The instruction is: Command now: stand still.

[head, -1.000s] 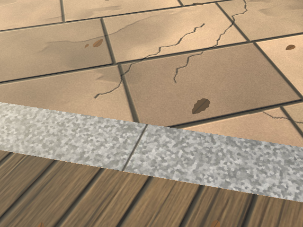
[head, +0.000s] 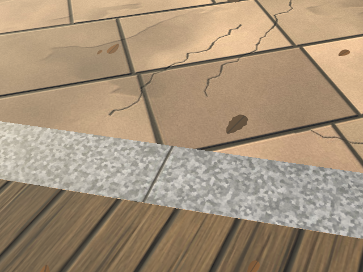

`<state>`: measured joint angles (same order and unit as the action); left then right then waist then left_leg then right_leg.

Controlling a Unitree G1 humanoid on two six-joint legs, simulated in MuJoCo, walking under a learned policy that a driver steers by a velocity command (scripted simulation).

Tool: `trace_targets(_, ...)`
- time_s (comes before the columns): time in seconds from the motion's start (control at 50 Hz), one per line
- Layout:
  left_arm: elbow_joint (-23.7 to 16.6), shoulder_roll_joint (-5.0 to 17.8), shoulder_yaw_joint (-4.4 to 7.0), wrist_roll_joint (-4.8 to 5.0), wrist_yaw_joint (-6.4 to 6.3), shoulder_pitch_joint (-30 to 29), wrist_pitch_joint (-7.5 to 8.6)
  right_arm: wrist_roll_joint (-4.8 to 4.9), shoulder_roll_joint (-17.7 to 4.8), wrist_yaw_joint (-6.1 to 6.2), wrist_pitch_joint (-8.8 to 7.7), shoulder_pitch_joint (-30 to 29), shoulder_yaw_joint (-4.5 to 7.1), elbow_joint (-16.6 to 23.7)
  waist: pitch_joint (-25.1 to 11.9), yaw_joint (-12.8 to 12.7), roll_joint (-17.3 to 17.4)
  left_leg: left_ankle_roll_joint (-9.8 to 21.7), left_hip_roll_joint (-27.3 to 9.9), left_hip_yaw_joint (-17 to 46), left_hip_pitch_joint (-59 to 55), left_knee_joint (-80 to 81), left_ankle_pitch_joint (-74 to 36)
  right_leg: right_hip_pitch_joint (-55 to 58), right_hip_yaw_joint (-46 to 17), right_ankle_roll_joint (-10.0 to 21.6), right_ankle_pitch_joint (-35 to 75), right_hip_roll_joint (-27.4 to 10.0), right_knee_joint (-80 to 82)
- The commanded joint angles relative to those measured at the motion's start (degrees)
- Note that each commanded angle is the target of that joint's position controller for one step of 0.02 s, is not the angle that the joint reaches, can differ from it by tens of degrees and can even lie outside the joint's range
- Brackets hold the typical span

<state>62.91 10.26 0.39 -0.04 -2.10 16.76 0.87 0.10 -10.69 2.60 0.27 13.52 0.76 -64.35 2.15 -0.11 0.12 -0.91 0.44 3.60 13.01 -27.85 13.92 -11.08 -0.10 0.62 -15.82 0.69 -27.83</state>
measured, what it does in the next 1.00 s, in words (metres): walks ahead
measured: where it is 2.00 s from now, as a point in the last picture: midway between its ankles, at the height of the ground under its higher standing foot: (189, 206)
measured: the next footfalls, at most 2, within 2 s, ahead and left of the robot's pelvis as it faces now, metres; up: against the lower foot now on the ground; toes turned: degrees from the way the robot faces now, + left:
right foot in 1.16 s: +0.46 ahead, -0.10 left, +0.00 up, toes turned -2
left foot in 1.70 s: +0.77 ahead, +0.15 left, +0.00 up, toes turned +0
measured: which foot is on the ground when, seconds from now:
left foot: down 0.00-1.00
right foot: down 0.00-0.70, up 0.72-1.00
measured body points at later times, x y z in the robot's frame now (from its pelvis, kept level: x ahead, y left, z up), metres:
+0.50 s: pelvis +0.01 +0.00 +0.00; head +0.02 +0.00 +0.45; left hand -0.01 +0.23 -0.16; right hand +0.00 -0.24 -0.16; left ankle +0.01 +0.13 -0.74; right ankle -0.01 -0.11 -0.74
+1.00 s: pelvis +0.17 +0.03 +0.00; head +0.19 +0.05 +0.45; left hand +0.35 +0.27 -0.12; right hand +0.06 -0.19 -0.13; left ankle +0.04 +0.13 -0.74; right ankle +0.33 -0.12 -0.69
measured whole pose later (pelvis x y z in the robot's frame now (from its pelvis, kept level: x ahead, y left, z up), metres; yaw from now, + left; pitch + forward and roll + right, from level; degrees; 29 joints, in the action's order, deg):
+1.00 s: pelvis +0.17 +0.03 +0.00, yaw +0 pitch +2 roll +0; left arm 51.9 14.3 2.5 1.5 1.2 4.0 5.4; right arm -0.1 -9.3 0.8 -4.9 30.0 0.5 -61.9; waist -0.5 4.8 -2.1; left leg 2.4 2.1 -1.6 -4.8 -9.9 16.9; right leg -38.9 1.1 1.8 -1.5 -5.2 -42.4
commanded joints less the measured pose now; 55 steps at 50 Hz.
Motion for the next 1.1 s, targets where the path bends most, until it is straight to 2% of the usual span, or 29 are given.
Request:
trace_targets(0.02,-0.79,5.11,0.81,0.02,-0.15,4.07,0.25,0.01,-5.21,0.18,-0.29,2.93,0.73,0.96,1.14,0.0,-0.15,1.64,-0.69,0.04,-0.38,4.1,-6.65,-2.62,-1.48,0.88,5.11,-1.63,5.8)
trace_targets(0.42,-0.97,4.34,0.87,0.13,-0.2,5.66,0.29,0.09,-4.49,0.34,-0.4,4.94,0.7,1.12,1.58,-0.01,-0.16,1.44,-0.7,-0.18,-0.2,3.81,-6.83,-2.68,-1.51,1.06,5.52,-1.57,5.64)
trace_targets(0.44,-0.35,3.71,0.73,0.08,-0.25,6.76,0.22,0.04,-3.66,0.35,-0.36,6.07,0.5,0.51,0.14,0.0,-0.45,1.47,0.01,-1.0,-0.88,3.79,-1.8,-2.1,-1.17,1.2,-0.35,-1.15,6.26)
trace_targets(0.46,-0.22,4.5,1.05,0.41,-0.42,7.08,0.05,0.29,-3.69,0.44,-0.3,6.28,0.59,0.38,0.99,-0.14,-1.21,1.81,1.46,-2.43,0.4,2.26,6.12,-2.84,-1.44,1.94,-9.64,-0.79,6.7)
trace_targets(0.48,-0.59,6.21,1.63,0.83,-0.63,6.95,-0.06,0.57,-4.28,0.52,-0.39,6.09,0.86,0.68,2.59,-0.35,-2.6,2.45,2.74,-3.75,3.17,-0.16,15.17,-4.28,-3.2,3.48,-19.89,-1.6,7.42)
trace_targets(0.5,-1.0,7.32,2.0,1.13,-0.7,7.42,0.08,0.57,-4.46,0.47,-0.81,5.06,0.96,1.47,4.92,-0.87,-3.88,3.14,2.76,-4.01,7.04,-2.45,19.74,-5.58,-6.91,5.4,-27.79,-4.11,9.53)
trace_targets(0.52,-1.03,8.68,2.47,1.43,-0.63,9.13,0.55,0.63,-3.59,0.19,-1.63,3.42,0.79,2.58,6.49,-1.86,-6.35,3.45,2.52,-4.53,11.06,-6.34,18.86,-4.75,-12.88,7.86,-32.61,-8.24,12.57)
trace_targets(0.54,-0.92,10.56,3.21,1.63,-0.49,10.7,1.14,0.82,-2.13,-0.28,-2.7,2.27,0.47,3.51,6.89,-2.41,-9.95,3.32,2.26,-6.13,13.74,-12.54,13.92,-3.04,-20.74,10.87,-35.24,-13.91,16.62)
trace_targets(0.56,-1.28,11.59,3.74,1.6,-0.41,10.41,1.63,0.99,-2.26,-0.77,-3.67,1.06,0.5,4.27,8.24,-2.53,-10.64,3.85,-0.11,-4.94,14.95,-17.64,10.71,-4.35,-26.84,13.48,-33.98,-18.55,19.28)
trace_targets(0.58,-2.08,11.16,3.75,1.17,-0.29,9.1,2.07,1.24,-2.82,-1.23,-4.41,0.55,0.77,4.77,8.79,-1.87,-9.35,4.62,-1.63,-3.88,16.2,-20.59,11.94,-4.8,-28.37,14.26,-31.08,-20.0,20.06)
trace_targets(0.6,-2.95,10.91,3.72,1.16,-0.04,7.34,2.46,1.54,-2.62,-1.58,-4.97,1.07,0.81,5.08,8.91,-0.8,-9.03,5.5,-2.73,-3.31,16.25,-19.46,14.29,-4.74,-27.16,13.69,-28.1,-19.91,19.62)
trace_targets(0.62,-3.91,10.63,3.68,1.77,0.19,5.0,2.64,1.84,-2.56,-1.85,-5.49,2.31,0.88,5.06,8.61,0.7,-8.62,6.32,-3.24,-3.47,12.72,-13.38,14.25,-5.68,-23.49,11.86,-24.58,-18.3,18.38)
trace_targets(0.64,-4.93,10.46,3.62,2.45,0.37,1.92,2.47,1.93,-2.52,-1.98,-5.9,5.55,1.15,3.79,7.67,3.0,-7.57,6.76,-1.9,-5.69,3.88,-4.16,9.97,-9.2,-17.21,9.45,-20.56,-14.59,16.09)
trace_targets(0.66,-5.33,10.39,3.65,2.68,0.54,1.44,2.19,1.59,-2.83,-1.99,-5.96,9.73,1.77,1.5,5.86,4.26,-5.94,5.66,1.27,-8.32,-5.52,0.46,3.5,-12.65,-12.12,7.92,-16.88,-10.56,12.02)
trace_targets(0.68,-5.96,9.86,3.47,2.57,0.59,0.67,2.3,1.18,-3.9,-2.02,-5.74,14.68,2.49,-0.37,4.17,5.73,-3.04,5.09,0.8,-6.06,-12.12,1.91,1.38,-15.96,-8.18,6.54,-11.81,-7.49,5.18)
trace_targets(0.7,-7.1,6.47,2.44,1.81,1.06,-1.01,2.94,1.04,-7.57,-1.77,-5.68,22.95,3.68,-1.62,0.68,8.56,8.45,7.93,-9.51,9.63,-19.95,9.47,7.48,-22.44,-0.69,3.51,-5.83,-2.11,-14.2)
trace_targets(0.72,-9.15,2.93,1.68,1.85,1.08,-0.59,4.21,1.01,-14.23,-2.42,-6.16,28.64,4.81,-1.54,-1.35,8.86,19.73,16.16,-21.52,34.0,-24.97,18.55,14.72,-34.05,1.1,2.35,-14.37,3.07,-29.68)
trace_targets(0.74,-9.52,5.02,2.07,2.85,1.21,-1.4,4.98,0.15,-10.8,-2.52,-7.02,24.17,3.63,-0.83,2.19,6.08,12.21,18.59,-24.55,39.26,-20.32,19.7,21.47,-38.75,-4.04,3.46,-14.56,-0.72,-40.64)
trace_targets(0.76,-9.94,6.14,2.18,3.24,1.72,-2.42,5.6,0.31,-7.56,-2.67,-7.59,18.27,2.68,1.3,5.6,3.93,6.62,16.59,-22.31,32.72,-17.98,19.45,20.95,-41.74,-5.51,4.73,-8.15,-3.75,-43.94)
trace_targets(0.78,-9.51,6.56,2.41,2.74,1.96,-2.35,6.0,0.37,-6.83,-3.05,-7.69,14.34,2.19,2.73,5.58,2.51,4.48,14.31,-19.19,25.41,-16.56,19.8,15.16,-41.22,-4.63,5.12,-2.6,-5.58,-43.02)
trace_targets(0.8,-9.42,7.86,3.02,1.92,2.0,-2.91,6.27,0.41,-6.35,-3.34,-7.45,12.35,1.82,3.62,5.54,1.68,3.38,12.35,-16.9,19.53,-15.66,20.22,7.23,-39.95,-4.05,4.9,1.59,-6.88,-39.66)
trace_targets(0.82,-9.41,8.63,3.5,1.49,2.28,-3.57,6.21,0.24,-4.69,-3.36,-6.98,12.77,1.26,3.67,4.96,1.53,3.72,10.72,-14.56,14.03,-14.97,20.38,-0.41,-37.54,-3.05,4.37,4.07,-7.66,-36.84)
trace_targets(0.84,-9.32,7.74,3.49,1.43,2.64,-3.81,5.97,0.0,-4.09,-3.16,-6.53,14.63,1.0,3.29,4.1,1.75,4.7,10.11,-12.97,10.2,-14.76,20.26,-6.52,-35.89,-1.66,3.67,5.72,-7.63,-35.07)
trace_targets(0.9,-11.83,5.05,2.69,1.22,3.08,-10.06,5.19,-0.41,-6.26,-2.06,-5.74,17.45,1.12,3.36,4.66,2.76,4.07,10.92,-11.77,5.14,-13.35,20.84,-16.22,-35.93,0.86,1.44,9.97,-7.05,-26.84)
trace_targets(0.96,-15.45,3.94,1.65,1.43,3.45,-19.14,5.28,-0.32,-8.46,-1.26,-5.48,17.7,1.41,4.45,6.17,4.42,4.27,10.81,-10.65,2.1,-8.85,22.81,-15.79,-30.18,3.13,0.57,16.01,-4.71,-13.09)
trace_targets(1.0,-16.77,4.74,1.49,1.77,3.93,-22.24,5.27,0.21,-9.27,-1.12,-5.59,19.26,1.74,4.2,6.94,4.81,5.06,11.13,-11.68,1.48,-9.15,23.64,-15.23,-27.34,3.77,0.92,17.78,-3.69,-8.58)
trace_targets(1.06,-18.6,6.28,1.64,1.95,4.75,-24.49,5.6,0.89,-9.49,-1.04,-5.41,19.21,2.24,3.94,7.31,3.37,5.17,10.27,-14.11,0.51,-14.92,21.41,-20.84,-26.29,2.63,3.13,17.02,-3.32,-3.91)
trace_targets(1.1,-18.27,8.69,2.71,1.8,4.99,-20.64,5.92,0.52,-10.75,-1.05,-4.93,17.56,2.82,4.51,2.94,0.05,6.71,8.9,-14.8,-0.75,-18.87,14.67,-38.49,-19.19,3.67,5.04,14.14,-1.0,-3.16)
Keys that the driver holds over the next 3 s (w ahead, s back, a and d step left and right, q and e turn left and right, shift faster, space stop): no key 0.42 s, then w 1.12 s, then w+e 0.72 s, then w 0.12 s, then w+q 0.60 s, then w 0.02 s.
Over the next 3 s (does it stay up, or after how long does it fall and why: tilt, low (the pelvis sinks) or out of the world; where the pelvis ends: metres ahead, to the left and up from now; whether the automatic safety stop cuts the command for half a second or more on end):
stays up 1.30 -0.14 0.00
